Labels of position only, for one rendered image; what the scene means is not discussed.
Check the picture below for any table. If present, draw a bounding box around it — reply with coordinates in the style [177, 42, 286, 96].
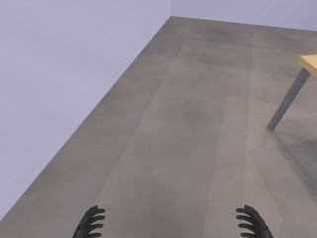
[266, 55, 317, 131]

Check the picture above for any robot right hand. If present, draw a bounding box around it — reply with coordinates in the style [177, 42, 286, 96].
[236, 205, 273, 238]

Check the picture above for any robot left hand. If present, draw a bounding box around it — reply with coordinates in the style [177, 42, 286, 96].
[72, 205, 105, 238]

